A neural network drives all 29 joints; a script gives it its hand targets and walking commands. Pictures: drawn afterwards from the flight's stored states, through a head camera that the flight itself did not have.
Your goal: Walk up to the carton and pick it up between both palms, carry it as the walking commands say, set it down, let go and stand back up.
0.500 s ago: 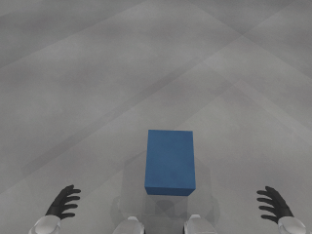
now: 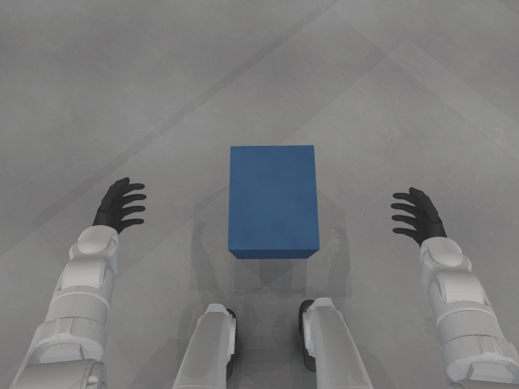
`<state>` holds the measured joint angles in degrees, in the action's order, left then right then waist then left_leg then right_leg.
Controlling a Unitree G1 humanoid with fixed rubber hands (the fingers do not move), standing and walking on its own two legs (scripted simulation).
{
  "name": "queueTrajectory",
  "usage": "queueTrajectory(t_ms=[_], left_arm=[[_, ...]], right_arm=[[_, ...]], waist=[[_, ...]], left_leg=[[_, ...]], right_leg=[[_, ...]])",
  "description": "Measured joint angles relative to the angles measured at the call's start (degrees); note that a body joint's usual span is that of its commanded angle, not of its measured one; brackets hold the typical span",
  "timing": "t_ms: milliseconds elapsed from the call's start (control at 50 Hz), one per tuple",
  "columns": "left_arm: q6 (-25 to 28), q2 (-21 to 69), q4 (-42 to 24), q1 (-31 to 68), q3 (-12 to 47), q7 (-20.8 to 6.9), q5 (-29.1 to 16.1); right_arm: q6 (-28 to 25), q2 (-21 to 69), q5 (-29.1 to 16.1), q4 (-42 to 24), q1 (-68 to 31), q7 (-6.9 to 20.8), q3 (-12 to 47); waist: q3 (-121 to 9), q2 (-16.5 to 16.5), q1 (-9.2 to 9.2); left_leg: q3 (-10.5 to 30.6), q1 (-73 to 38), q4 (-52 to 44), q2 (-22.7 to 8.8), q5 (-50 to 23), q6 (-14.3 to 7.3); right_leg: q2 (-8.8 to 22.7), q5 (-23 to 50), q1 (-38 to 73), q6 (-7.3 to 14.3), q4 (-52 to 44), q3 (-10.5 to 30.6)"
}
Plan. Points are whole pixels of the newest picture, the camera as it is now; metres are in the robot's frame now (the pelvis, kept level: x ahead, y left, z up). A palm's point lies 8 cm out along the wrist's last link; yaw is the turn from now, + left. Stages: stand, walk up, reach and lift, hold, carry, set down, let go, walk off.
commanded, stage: reach and lift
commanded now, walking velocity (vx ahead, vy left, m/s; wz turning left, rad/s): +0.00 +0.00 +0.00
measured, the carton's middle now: (272, 207) +0.50 -0.01 -0.55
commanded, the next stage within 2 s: none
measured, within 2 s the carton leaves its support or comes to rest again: neither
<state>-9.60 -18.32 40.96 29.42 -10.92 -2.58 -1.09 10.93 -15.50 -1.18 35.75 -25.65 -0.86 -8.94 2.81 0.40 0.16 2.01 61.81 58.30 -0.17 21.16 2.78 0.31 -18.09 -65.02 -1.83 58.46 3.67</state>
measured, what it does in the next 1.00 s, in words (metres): lowers itself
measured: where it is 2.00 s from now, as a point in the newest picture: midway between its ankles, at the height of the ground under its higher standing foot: (268, 352)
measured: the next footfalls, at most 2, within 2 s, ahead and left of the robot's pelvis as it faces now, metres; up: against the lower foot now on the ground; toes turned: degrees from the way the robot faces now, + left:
none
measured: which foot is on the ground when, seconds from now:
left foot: down 0.00-1.00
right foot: down 0.00-1.00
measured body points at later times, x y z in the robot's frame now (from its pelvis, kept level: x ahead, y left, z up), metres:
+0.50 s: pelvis +0.00 +0.01 -0.04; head +0.30 +0.01 +0.29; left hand +0.50 +0.21 -0.16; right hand +0.49 -0.20 -0.15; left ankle +0.05 +0.15 -0.66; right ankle +0.08 -0.13 -0.66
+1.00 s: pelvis -0.03 +0.01 -0.13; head +0.30 +0.00 +0.17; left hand +0.50 +0.21 -0.26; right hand +0.49 -0.20 -0.26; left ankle +0.05 +0.15 -0.66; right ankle +0.08 -0.13 -0.66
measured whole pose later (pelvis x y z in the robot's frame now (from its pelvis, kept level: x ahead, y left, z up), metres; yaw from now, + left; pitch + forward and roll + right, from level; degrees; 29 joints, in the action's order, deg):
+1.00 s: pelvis -0.03 +0.01 -0.13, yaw +1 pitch +50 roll +1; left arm -8.7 -16.5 51.6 67.3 -18.3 0.4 0.0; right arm 9.4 -15.1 2.8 49.1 -66.4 -1.0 -21.6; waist -3.0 -1.3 1.0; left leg 3.2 109.6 83.8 1.9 24.1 2.8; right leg -0.3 -20.3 -111.4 -3.5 81.8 4.4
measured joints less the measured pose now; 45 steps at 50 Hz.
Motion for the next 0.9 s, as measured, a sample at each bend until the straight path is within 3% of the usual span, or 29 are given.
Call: queueTrajectory(t_ms=[180,340,520,720,900], left_arm=[[-3.11,-2.35,5.78,15.32,-0.96,-1.32,-3.55],[-0.27,2.33,8.75,25.01,-3.75,0.77,0.42],[2.91,4.94,5.63,27.87,-6.22,3.56,2.53],[3.8,5.55,2.67,25.6,-6.87,2.34,2.79],[2.62,4.46,8.37,32.35,-8.8,2.53,3.92]], right_arm=[[3.94,0.66,-0.82,4.88,-16.49,-1.65,-2.6],[0.22,2.39,1.39,9.68,-26.4,-0.54,-7.94],[-3.67,3.1,2.39,8.28,-30.7,0.6,-11.18],[-5.25,4.16,4.0,6.64,-27.19,2.0,-12.95],[-3.78,1.75,4.33,11.68,-35.03,1.69,-13.4]], waist=[[1.37,-1.15,0.54],[-2.46,-1.19,1.54],[-6.51,-0.76,0.81],[-10.47,-0.85,0.97],[-9.17,-1.33,0.32]], left_leg=[[1.3,8.21,4.26,0.19,-0.55,0.1],[1.71,18.33,6.44,0.68,-0.53,-0.13],[1.6,27.43,7.34,0.65,-0.06,-0.33],[2.02,32.74,6.98,0.87,-0.76,-0.24],[1.33,41.35,16.71,1.38,0.78,-0.16]], right_leg=[[-0.13,0.98,-7.08,-0.11,2.71,-1.0],[0.13,1.12,-16.56,-0.53,4.07,-1.19],[-0.16,0.97,-25.54,-0.86,4.5,-0.82],[-0.3,1.64,-30.65,-0.95,3.93,-0.77],[-0.58,0.18,-39.73,-1.42,14.09,0.27]])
